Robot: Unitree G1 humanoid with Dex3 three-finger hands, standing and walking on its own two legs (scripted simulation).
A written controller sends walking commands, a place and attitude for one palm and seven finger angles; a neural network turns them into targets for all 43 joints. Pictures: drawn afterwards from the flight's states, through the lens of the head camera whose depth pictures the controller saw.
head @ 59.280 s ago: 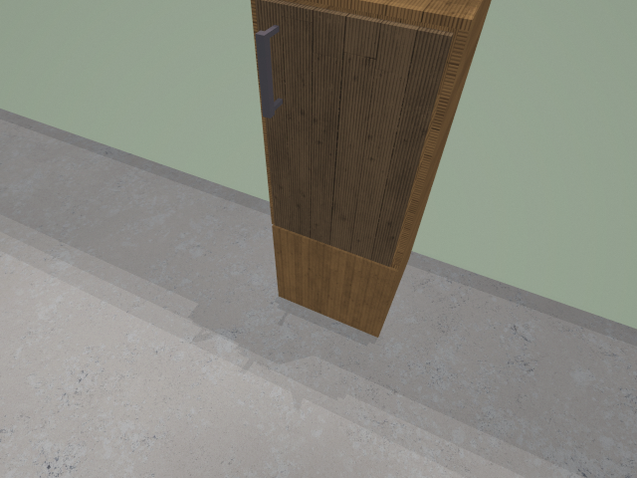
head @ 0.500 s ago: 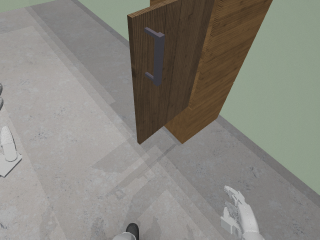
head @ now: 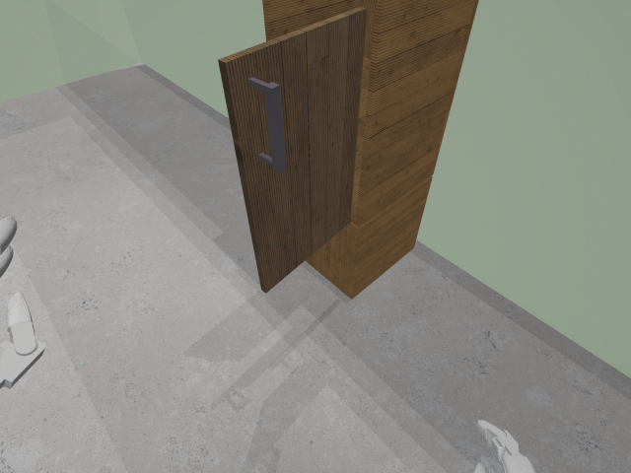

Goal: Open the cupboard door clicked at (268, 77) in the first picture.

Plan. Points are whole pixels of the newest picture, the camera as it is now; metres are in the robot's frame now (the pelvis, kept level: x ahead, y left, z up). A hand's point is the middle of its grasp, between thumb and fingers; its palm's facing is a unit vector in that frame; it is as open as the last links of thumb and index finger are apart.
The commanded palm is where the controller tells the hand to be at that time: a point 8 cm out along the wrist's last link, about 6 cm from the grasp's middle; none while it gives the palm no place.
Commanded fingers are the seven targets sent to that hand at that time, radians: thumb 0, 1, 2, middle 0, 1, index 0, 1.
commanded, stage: stop stepping back and stand still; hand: left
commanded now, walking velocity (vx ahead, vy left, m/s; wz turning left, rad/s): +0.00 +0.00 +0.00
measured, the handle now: (268, 127) +0.63 +0.11 +0.13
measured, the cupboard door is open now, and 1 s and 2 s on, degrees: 95 95 95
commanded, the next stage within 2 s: let the arm hang, fingers relaxed in 0.64 s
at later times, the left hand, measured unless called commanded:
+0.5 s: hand out of the picture +0.16 +0.28 +0.16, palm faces +0.41 -0.78 -0.47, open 7.4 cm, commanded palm +0.10 +0.32 +0.18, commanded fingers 0.00 0.90 0.90 -0.20 -0.30 -0.20 -0.30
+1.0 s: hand out of the picture +0.04 +0.24 -0.15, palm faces -0.03 -0.96 -0.28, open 7.4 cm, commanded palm none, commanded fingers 0.00 0.90 0.90 -0.20 -0.30 -0.20 -0.30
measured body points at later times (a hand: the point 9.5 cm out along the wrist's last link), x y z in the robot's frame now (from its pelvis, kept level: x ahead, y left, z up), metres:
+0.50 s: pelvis -0.04 +0.02 +0.01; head -0.03 +0.02 +0.46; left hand +0.13 +0.32 +0.19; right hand +0.13 -0.21 -0.07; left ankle +0.00 +0.14 -0.73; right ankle -0.03 -0.08 -0.73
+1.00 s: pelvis -0.06 +0.03 -0.01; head -0.04 +0.02 +0.44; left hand +0.04 +0.29 -0.13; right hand +0.05 -0.24 -0.14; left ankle +0.00 +0.14 -0.73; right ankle -0.03 -0.08 -0.73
